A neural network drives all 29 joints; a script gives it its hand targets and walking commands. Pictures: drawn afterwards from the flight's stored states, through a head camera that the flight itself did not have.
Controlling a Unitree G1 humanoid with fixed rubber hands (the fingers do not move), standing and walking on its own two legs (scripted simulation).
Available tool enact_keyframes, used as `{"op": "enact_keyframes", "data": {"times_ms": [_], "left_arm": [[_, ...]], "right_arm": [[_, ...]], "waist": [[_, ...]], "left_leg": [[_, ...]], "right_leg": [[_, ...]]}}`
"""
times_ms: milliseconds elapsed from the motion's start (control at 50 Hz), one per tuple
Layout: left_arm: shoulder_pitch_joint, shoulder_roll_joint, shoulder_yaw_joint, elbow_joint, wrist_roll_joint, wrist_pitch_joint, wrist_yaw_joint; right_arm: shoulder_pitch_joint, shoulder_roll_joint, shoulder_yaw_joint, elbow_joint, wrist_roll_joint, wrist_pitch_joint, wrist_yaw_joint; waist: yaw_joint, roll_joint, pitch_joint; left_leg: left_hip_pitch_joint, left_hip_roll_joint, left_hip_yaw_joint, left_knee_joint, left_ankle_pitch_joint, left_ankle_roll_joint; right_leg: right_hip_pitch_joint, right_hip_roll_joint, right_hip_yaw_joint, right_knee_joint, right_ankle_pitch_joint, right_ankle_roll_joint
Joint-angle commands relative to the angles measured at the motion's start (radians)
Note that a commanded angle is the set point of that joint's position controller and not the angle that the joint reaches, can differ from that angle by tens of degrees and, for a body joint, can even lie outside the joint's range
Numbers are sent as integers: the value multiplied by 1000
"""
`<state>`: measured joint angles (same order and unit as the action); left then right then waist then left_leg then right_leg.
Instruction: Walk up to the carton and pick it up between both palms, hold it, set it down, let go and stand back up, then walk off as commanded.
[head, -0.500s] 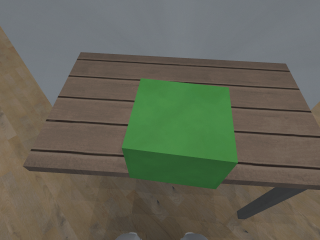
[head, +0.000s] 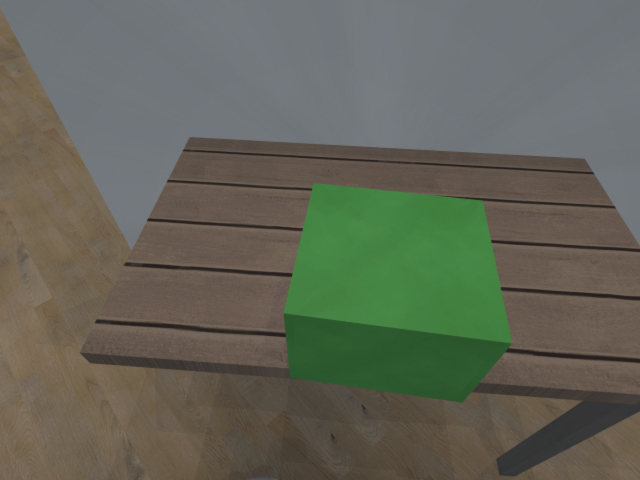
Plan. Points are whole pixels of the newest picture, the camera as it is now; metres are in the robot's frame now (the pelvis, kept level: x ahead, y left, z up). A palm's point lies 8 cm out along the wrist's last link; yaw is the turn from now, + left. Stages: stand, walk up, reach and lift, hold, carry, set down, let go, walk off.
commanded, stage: walk up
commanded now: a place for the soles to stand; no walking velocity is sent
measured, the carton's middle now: (385, 289) +0.37 -0.09 +0.03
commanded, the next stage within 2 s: reach and lift in 1.20 s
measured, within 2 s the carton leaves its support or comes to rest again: neither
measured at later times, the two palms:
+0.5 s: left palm out of the picture +0.04 +0.31 -0.10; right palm out of the picture +0.09 -0.28 -0.12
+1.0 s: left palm out of the picture +0.03 +0.32 -0.10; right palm out of the picture +0.08 -0.28 -0.11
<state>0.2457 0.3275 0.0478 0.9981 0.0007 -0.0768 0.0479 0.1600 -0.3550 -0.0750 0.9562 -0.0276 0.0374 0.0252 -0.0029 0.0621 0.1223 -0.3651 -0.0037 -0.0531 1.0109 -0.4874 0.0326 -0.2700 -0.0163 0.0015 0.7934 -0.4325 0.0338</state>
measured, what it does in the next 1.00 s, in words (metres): steps on the spot: right foot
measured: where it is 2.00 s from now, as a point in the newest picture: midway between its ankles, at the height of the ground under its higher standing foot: outside the picture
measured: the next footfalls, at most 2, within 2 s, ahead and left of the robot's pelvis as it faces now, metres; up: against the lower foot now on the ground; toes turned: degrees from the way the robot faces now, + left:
right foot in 0.46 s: +0.08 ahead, -0.11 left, +0.00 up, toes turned +2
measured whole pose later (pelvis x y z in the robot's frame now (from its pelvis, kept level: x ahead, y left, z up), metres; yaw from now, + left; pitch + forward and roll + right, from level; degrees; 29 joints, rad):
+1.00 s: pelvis -0.01 +0.02 +0.01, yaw +2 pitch -5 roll -1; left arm 0.23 0.32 0.04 1.02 0.00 -0.07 0.03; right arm 0.17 -0.35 -0.07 0.97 -0.02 0.00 0.02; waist 0.00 0.05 0.11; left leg -0.34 0.00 -0.04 0.80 -0.40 0.02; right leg -0.33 0.00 0.01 0.76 -0.35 0.00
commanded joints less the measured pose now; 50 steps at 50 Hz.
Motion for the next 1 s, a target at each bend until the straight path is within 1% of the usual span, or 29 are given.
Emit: {"op": "enact_keyframes", "data": {"times_ms": [0,20,40,60,80,120,220,280,320,360,400,420,440,460,500,540,560,640,660,680,700,740,780,840,860,880,900,940,980], "left_arm": [[-81,379,71,-81,32,-22,25],[-120,304,48,-97,23,-19,15],[-118,235,34,-117,14,-9,14],[-87,225,32,-130,4,-5,32],[-38,226,29,-98,-3,6,28],[-47,283,46,-84,12,8,23],[2,259,50,-66,-6,6,1],[-21,256,42,-62,2,5,4],[-30,243,40,-59,5,2,3],[75,212,43,-21,7,-21,1],[152,268,57,7,18,-37,15],[154,325,77,-5,31,-49,17],[91,337,67,-31,19,-47,18],[25,348,63,-56,28,-40,14],[-42,367,70,-37,32,-34,10],[-44,353,65,-42,41,-25,-2],[-56,373,69,-85,42,-22,1],[-65,306,51,-79,22,-9,-11],[-100,267,28,-107,19,-7,-15],[-79,210,21,-99,4,-7,-16],[-81,209,21,-83,6,-3,-14],[3,253,44,-31,21,0,-20],[80,209,34,-3,16,-8,-33],[55,342,74,0,30,-29,-21],[5,383,75,-35,32,-27,-18],[-8,353,70,-59,36,-26,-16],[-49,352,56,-61,35,-24,-13],[-159,295,41,-87,26,-14,-17],[-97,214,28,-75,14,-5,-22]], "right_arm": [[56,-243,-87,-70,-4,-37,11],[157,-261,-95,-52,-10,-56,-1],[197,-337,-106,-30,-6,-71,-4],[139,-330,-92,-54,-14,-68,-9],[86,-306,-84,-75,0,-65,-17],[59,-347,-93,-67,6,-63,-20],[48,-249,-71,-89,4,-74,-32],[60,-255,-68,-91,10,-83,-40],[31,-267,-63,-71,19,-86,-42],[-80,-240,-56,-78,26,-72,-35],[-117,-200,-41,-124,53,-63,-31],[-101,-164,-29,-126,51,-63,-22],[-57,-169,-16,-121,36,-42,-25],[-19,-215,-41,-109,16,-26,-24],[-32,-228,-40,-79,11,-27,-21],[-20,-230,-52,-54,15,-32,-10],[-21,-232,-55,-58,5,-36,-6],[66,-216,-56,-22,5,-64,-9],[100,-232,-65,-16,-17,-74,-15],[107,-265,-73,-18,-21,-85,-24],[55,-309,-72,-21,-8,-86,-25],[-94,-309,-61,-61,0,-75,-18],[-139,-263,-44,-75,7,-64,-13],[-119,-198,-34,-80,17,-54,-13],[-88,-204,-34,-74,13,-53,-18],[-86,-217,-35,-57,10,-46,-15],[-38,-204,-40,-52,5,-53,-11],[54,-229,-51,-5,-5,-70,-9],[42,-270,-66,3,-5,-83,-15]], "waist": [[-86,-141,-20],[-132,-7,-32],[-130,240,-76],[-92,178,-46],[-67,115,-118],[-75,122,-70],[-53,47,-203],[-53,-19,-253],[-42,67,-165],[44,48,-209],[72,-93,-269],[64,-250,-257],[11,-220,-211],[-7,-130,-168],[-4,-207,-25],[-19,-219,-1],[-8,-197,7],[-39,-156,-117],[-78,-172,-136],[-65,28,-185],[-58,65,-156],[2,-13,-115],[44,41,-94],[27,-224,-143],[10,-206,-149],[18,-149,-123],[-10,-216,-80],[-70,-165,-64],[-62,64,-61]], "left_leg": [[90,35,47,-250,-1,26],[205,68,-63,-517,92,19],[258,228,-396,-646,258,54],[254,283,-481,-669,366,87],[305,292,-418,-636,487,62],[223,312,-489,-712,238,90],[363,227,-245,-544,480,138],[402,319,-301,-501,635,153],[291,288,-248,-491,739,129],[173,227,-135,-383,625,144],[59,135,-57,-161,574,68],[-104,33,21,-14,344,12],[-170,-9,-3,-47,-105,-5],[-117,42,-26,-14,-117,2],[-108,51,-33,-58,-170,5],[-22,36,3,-109,-91,13],[-26,42,15,-134,-64,12],[200,22,44,-456,92,19],[261,64,-48,-530,93,24],[329,182,-257,-617,71,73],[229,313,-440,-722,-106,149],[17,358,-412,-684,-261,231],[-21,242,-220,-598,-183,146],[-100,21,13,-225,2,8],[-108,28,0,-151,-79,4],[-95,27,-11,-157,-124,6],[-30,48,-2,-212,-97,8],[151,59,-34,-377,67,28],[188,202,-275,-648,-100,80]], "right_leg": [[-218,-251,299,-235,247,-250],[-285,-156,164,-29,390,-160],[-346,43,6,279,127,-75],[-446,100,51,322,-188,-60],[-394,69,89,322,-179,-62],[-400,53,86,380,-134,-82],[-307,1,42,158,-76,-51],[-297,-20,54,105,-54,-53],[-244,-21,25,29,-33,-64],[-37,8,-38,-195,151,-80],[164,-40,120,-335,394,-112],[252,-201,386,-362,575,-165],[194,-305,556,-390,543,-233],[115,-311,542,-417,267,-274],[-64,-324,576,-437,149,-321],[-169,-246,484,-473,-63,-250],[-182,-277,525,-458,-79,-268],[-161,-160,329,-288,91,-179],[-224,-134,266,-198,196,-153],[-289,-55,191,-34,224,-104],[-313,68,57,50,30,-64],[-119,24,21,69,-121,-61],[-19,13,25,-143,-54,-90],[60,-197,458,-404,76,-203],[1,-298,567,-455,9,-255],[-35,-293,583,-449,-39,-288],[-116,-271,512,-430,-101,-268],[-294,-163,372,-340,-40,-179],[-314,7,137,-139,44,-79]]}}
